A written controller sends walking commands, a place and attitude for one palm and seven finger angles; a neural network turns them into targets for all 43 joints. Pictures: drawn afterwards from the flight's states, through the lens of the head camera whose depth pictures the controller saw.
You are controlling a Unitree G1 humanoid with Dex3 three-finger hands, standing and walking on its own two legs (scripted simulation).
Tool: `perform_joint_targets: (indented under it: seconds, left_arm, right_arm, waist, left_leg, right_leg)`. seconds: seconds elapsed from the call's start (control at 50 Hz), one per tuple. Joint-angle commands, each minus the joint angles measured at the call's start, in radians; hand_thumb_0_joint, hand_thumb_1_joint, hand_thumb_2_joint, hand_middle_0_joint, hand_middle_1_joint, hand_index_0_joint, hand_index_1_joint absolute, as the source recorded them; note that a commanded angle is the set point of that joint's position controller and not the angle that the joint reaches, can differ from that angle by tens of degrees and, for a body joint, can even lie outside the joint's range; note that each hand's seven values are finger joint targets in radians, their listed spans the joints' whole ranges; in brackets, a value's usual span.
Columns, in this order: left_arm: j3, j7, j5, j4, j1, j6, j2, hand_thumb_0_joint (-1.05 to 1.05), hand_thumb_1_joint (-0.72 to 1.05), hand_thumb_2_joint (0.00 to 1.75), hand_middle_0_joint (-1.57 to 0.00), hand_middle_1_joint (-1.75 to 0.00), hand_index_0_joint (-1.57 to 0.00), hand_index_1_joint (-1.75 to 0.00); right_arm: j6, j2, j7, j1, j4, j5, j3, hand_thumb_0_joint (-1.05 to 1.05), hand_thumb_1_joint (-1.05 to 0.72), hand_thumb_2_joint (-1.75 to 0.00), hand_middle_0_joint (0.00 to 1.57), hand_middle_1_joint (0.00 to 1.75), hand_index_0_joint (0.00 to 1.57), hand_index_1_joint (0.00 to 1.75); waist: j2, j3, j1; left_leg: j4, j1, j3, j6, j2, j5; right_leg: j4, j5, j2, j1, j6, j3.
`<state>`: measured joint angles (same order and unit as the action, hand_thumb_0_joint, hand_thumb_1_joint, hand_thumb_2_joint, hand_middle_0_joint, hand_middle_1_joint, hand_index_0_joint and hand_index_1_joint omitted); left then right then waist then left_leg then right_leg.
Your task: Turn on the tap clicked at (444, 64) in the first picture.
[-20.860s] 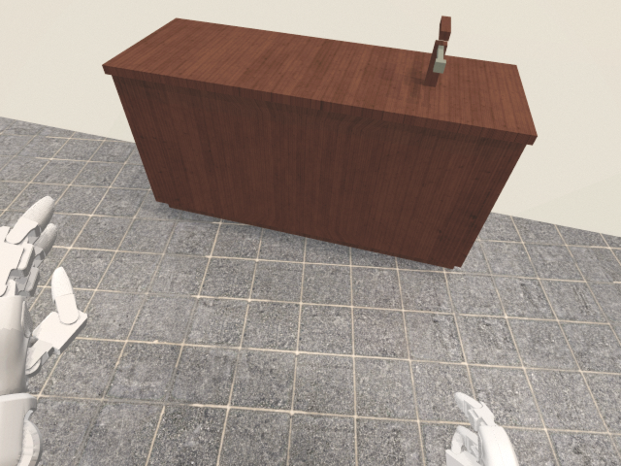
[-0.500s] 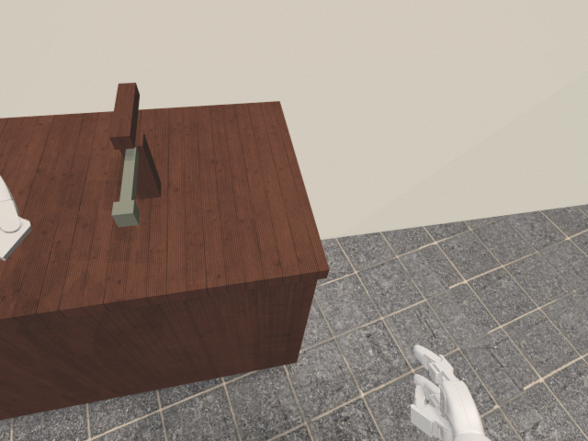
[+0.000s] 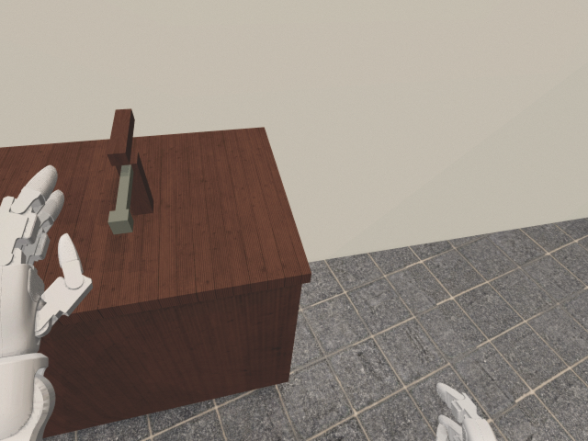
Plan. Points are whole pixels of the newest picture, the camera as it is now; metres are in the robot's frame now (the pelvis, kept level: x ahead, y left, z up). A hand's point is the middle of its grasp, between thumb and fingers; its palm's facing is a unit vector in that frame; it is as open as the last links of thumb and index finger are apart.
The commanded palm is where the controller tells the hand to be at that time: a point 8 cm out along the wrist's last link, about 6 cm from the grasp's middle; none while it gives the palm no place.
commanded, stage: come to a stop and stand still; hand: left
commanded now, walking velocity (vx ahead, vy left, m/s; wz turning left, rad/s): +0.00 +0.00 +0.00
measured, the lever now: (121, 221) +0.39 +0.32 +0.05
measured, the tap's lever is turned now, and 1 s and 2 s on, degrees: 0 0 0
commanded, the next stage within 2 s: look again from close up in 0.24 s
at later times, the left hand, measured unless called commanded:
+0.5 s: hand (84, 262) +0.24 +0.27 +0.15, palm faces +0.39 -0.86 -0.33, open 7.4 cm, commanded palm +0.18 +0.30 +0.18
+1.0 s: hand (32, 195) +0.27 +0.31 +0.22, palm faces +0.55 -0.72 -0.42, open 7.4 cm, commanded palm +0.17 +0.30 +0.18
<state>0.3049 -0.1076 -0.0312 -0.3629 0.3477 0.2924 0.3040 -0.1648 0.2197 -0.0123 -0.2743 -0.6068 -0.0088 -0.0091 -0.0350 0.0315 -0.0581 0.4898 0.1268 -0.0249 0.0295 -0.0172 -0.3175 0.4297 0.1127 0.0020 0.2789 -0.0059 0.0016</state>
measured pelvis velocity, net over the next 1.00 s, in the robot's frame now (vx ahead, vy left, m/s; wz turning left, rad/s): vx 0.02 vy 0.01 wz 0.04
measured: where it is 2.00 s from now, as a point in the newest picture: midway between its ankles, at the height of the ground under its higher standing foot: outside the picture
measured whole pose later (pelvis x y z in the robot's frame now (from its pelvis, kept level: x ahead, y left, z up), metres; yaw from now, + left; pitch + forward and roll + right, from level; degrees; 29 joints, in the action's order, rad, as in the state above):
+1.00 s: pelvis +0.02 +0.01 +0.00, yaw +2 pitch +0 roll -1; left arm 0.50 -0.10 -0.03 -0.33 0.12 0.26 0.52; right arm -0.14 0.19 0.04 -0.22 -0.57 0.01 -0.07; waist -0.03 0.08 -0.04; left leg 0.55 0.19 0.00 0.04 -0.04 -0.37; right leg 0.52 0.20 0.00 0.32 0.00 0.00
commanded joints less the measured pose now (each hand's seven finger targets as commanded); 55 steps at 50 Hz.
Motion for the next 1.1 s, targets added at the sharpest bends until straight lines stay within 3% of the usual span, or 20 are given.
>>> perform_joint_targets:
  seconds: [0.0,0.02,0.12,0.24,0.34,0.42,0.52,0.66,0.8,0.82,0.84,0.86,0.88,0.92,0.94,0.98,1.0,1.02,1.04,1.08]
  left_arm:
    - [0.133,-0.014,0.002,-0.199,-0.147,0.052,0.224,0.00,0.90,0.90,-0.20,-0.30,-0.20,-0.30]
    - [0.158,-0.014,0.003,-0.245,-0.159,0.059,0.255,0.00,0.90,0.90,-0.20,-0.30,-0.20,-0.30]
    - [0.157,-0.007,-0.004,-0.287,-0.076,0.066,0.233,0.00,0.90,0.90,-0.20,-0.30,-0.20,-0.30]
    - [0.126,-0.001,-0.008,-0.216,-0.034,0.050,0.186,0.00,0.90,0.90,-0.20,-0.30,-0.20,-0.30]
    - [0.133,-0.002,-0.004,-0.234,-0.064,0.044,0.198,0.00,0.90,0.90,-0.20,-0.30,-0.20,-0.30]
    - [0.150,-0.008,0.000,-0.323,-0.088,0.048,0.228,0.00,0.90,0.90,-0.20,-0.30,-0.20,-0.30]
    - [0.168,-0.014,-0.002,-0.357,-0.032,0.046,0.231,0.00,0.90,0.90,-0.20,-0.30,-0.20,-0.30]
    - [0.147,-0.008,-0.006,-0.295,-0.006,0.031,0.196,0.00,0.90,0.90,-0.20,-0.30,-0.20,-0.30]
    - [0.132,-0.011,-0.005,-0.311,-0.044,0.018,0.194,0.00,0.90,0.90,-0.20,-0.30,-0.20,-0.30]
    - [0.368,-0.019,0.014,-0.574,-0.960,0.126,0.923,0.00,0.90,0.90,-0.20,-0.30,-0.20,-0.30]
    - [0.360,-0.004,0.074,-0.204,-0.614,0.069,0.456,0.00,0.90,0.90,-0.20,-0.30,-0.20,-0.30]
    - [0.293,-0.004,0.053,-0.170,-0.473,0.039,0.403,0.00,0.90,0.90,-0.20,-0.30,-0.20,-0.30]
    - [0.294,-0.008,0.030,-0.115,-0.397,0.023,0.416,0.00,0.90,0.90,-0.20,-0.30,-0.20,-0.30]
    - [0.268,0.016,0.005,-0.117,-0.253,0.017,0.388,0.00,0.90,0.90,-0.20,-0.30,-0.20,-0.30]
    - [0.185,0.027,-0.010,-0.177,-0.184,0.023,0.316,0.00,0.90,0.90,-0.20,-0.30,-0.20,-0.30]
    - [0.137,0.024,-0.049,-0.176,0.013,0.036,0.244,0.00,0.90,0.90,-0.20,-0.30,-0.20,-0.30]
    - [0.145,0.015,-0.057,-0.187,0.080,0.041,0.243,0.00,0.90,0.90,-0.20,-0.30,-0.20,-0.30]
    - [0.191,0.002,-0.061,-0.145,0.129,0.035,0.282,0.00,0.90,0.90,-0.20,-0.30,-0.20,-0.30]
    - [0.191,-0.003,-0.069,-0.186,0.125,0.045,0.280,0.00,0.90,0.90,-0.20,-0.30,-0.20,-0.30]
    - [0.284,-0.021,-0.079,-0.188,0.096,0.064,0.366,0.00,0.90,0.90,-0.20,-0.30,-0.20,-0.30]
  right_arm:
    - [-0.059,0.105,-0.013,0.105,0.172,0.003,0.049,0.00,-0.90,-0.90,0.20,0.30,0.20,0.30]
    - [-0.058,0.104,-0.012,0.112,0.176,0.004,0.049,0.00,-0.90,-0.90,0.20,0.30,0.20,0.30]
    - [-0.070,0.094,-0.005,0.118,0.182,0.006,0.047,0.00,-0.90,-0.90,0.20,0.30,0.20,0.30]
    - [-0.066,0.103,0.000,0.100,0.165,0.003,0.052,0.00,-0.90,-0.90,0.20,0.30,0.20,0.30]
    - [-0.051,0.102,-0.003,0.113,0.162,0.002,0.056,0.00,-0.90,-0.90,0.20,0.30,0.20,0.30]
    - [-0.046,0.098,-0.004,0.139,0.172,0.003,0.054,0.00,-0.90,-0.90,0.20,0.30,0.20,0.30]
    - [-0.039,0.093,-0.004,0.142,0.175,0.004,0.058,0.00,-0.90,-0.90,0.20,0.30,0.20,0.30]
    - [-0.013,0.095,-0.003,0.130,0.175,0.000,0.063,0.00,-0.90,-0.90,0.20,0.30,0.20,0.30]
    - [-0.001,0.095,-0.008,0.142,0.184,0.000,0.060,0.00,-0.90,-0.90,0.20,0.30,0.20,0.30]
    - [0.006,0.150,-0.073,-0.019,0.295,-0.046,-0.151,0.00,-0.90,-0.90,0.20,0.30,0.20,0.30]
    - [-0.033,0.022,-0.045,0.066,0.207,-0.034,-0.013,0.00,-0.90,-0.90,0.20,0.30,0.20,0.30]
    - [-0.029,0.074,-0.010,0.113,0.166,0.006,-0.010,0.00,-0.90,-0.90,0.20,0.30,0.20,0.30]
    - [-0.024,0.121,0.004,0.130,0.164,0.012,0.019,0.00,-0.90,-0.90,0.20,0.30,0.20,0.30]
    - [-0.022,0.143,0.039,0.099,0.158,0.025,0.038,0.00,-0.90,-0.90,0.20,0.30,0.20,0.30]
    - [-0.023,0.139,0.059,0.076,0.172,0.027,0.036,0.00,-0.90,-0.90,0.20,0.30,0.20,0.30]
    - [-0.047,0.151,0.086,0.072,0.164,0.004,0.047,0.00,-0.90,-0.90,0.20,0.30,0.20,0.30]
    - [-0.051,0.152,0.092,0.071,0.160,-0.002,0.058,0.00,-0.90,-0.90,0.20,0.30,0.20,0.30]
    - [-0.046,0.158,0.091,0.092,0.150,-0.006,0.063,0.00,-0.90,-0.90,0.20,0.30,0.20,0.30]
    - [-0.045,0.147,0.087,0.073,0.154,-0.007,0.064,0.00,-0.90,-0.90,0.20,0.30,0.20,0.30]
    - [-0.049,0.155,0.066,0.084,0.149,-0.004,0.068,0.00,-0.90,-0.90,0.20,0.30,0.20,0.30]
  waist:
    - [0.022,-0.038,0.024]
    - [0.055,-0.058,0.022]
    - [0.092,-0.096,0.019]
    - [0.052,-0.079,0.029]
    - [0.047,-0.099,0.031]
    - [0.111,-0.118,0.027]
    - [0.111,-0.148,0.028]
    - [0.106,-0.110,0.035]
    - [0.090,-0.109,0.036]
    - [0.422,-0.078,0.096]
    - [0.278,-0.107,0.019]
    - [0.242,-0.054,0.040]
    - [0.264,-0.093,0.022]
    - [0.228,-0.175,0.028]
    - [0.176,-0.196,0.025]
    - [0.055,-0.176,0.005]
    - [0.006,-0.188,-0.003]
    - [-0.002,-0.208,-0.004]
    - [-0.060,-0.215,0.000]
    - [-0.105,-0.221,0.002]
  left_leg:
    - [-0.165,0.218,0.042,0.011,0.036,-0.106]
    - [-0.170,0.217,0.048,0.008,0.035,-0.091]
    - [-0.181,0.209,0.049,-0.003,0.049,0.029]
    - [-0.165,0.183,0.040,-0.024,0.059,0.149]
    - [-0.150,0.155,0.040,-0.031,0.068,0.221]
    - [-0.143,0.136,0.041,-0.032,0.068,0.256]
    - [-0.122,0.108,0.043,-0.053,0.074,0.356]
    - [-0.128,0.110,0.044,-0.080,0.094,0.435]
    - [-0.128,0.114,0.044,-0.073,0.093,0.386]
    - [-0.136,0.268,0.186,-0.035,0.159,0.487]
    - [-0.138,0.151,0.195,-0.050,0.212,0.372]
    - [-0.161,0.090,0.114,-0.070,0.162,0.425]
    - [-0.104,0.061,0.052,-0.056,0.124,0.478]
    - [0.012,0.054,0.044,-0.077,0.083,0.613]
    - [0.031,0.114,0.053,-0.081,0.067,0.633]
    - [-0.029,0.178,0.056,-0.067,0.055,0.504]
    - [-0.033,0.183,0.055,-0.053,0.051,0.446]
    - [-0.043,0.164,0.051,-0.048,0.054,0.441]
    - [-0.044,0.180,0.053,-0.048,0.051,0.417]
    - [-0.045,0.197,0.061,-0.038,0.040,0.322]
  right_leg:
    - [-0.135,0.276,0.053,-0.177,0.018,0.133]
    - [-0.125,0.259,0.052,-0.201,0.020,0.126]
    - [-0.066,0.059,0.041,-0.279,0.020,0.080]
    - [-0.035,-0.113,0.037,-0.272,0.021,0.059]
    - [-0.008,-0.210,0.042,-0.289,0.021,0.045]
    - [0.011,-0.248,0.044,-0.304,0.021,0.039]
    - [0.036,-0.311,0.041,-0.319,0.025,0.017]
    - [0.045,-0.279,0.031,-0.282,0.022,-0.010]
    - [0.030,-0.276,0.038,-0.291,0.022,-0.001]
    - [0.242,0.162,-0.040,-0.226,-0.050,-0.003]
    - [0.226,0.298,0.020,-0.014,-0.002,-0.008]
    - [0.189,0.285,0.008,0.008,0.017,-0.045]
    - [0.141,0.185,-0.001,-0.024,0.027,-0.034]
    - [0.060,-0.127,0.023,-0.106,0.043,0.028]
    - [0.052,-0.265,0.057,-0.172,0.052,0.044]
    - [0.070,-0.295,0.053,-0.219,0.040,0.023]
    - [0.069,-0.300,0.049,-0.237,0.035,0.020]
    - [0.072,-0.316,0.050,-0.248,0.033,0.019]
    - [0.064,-0.320,0.057,-0.259,0.025,0.010]
    - [0.042,-0.305,0.064,-0.262,0.020,0.028]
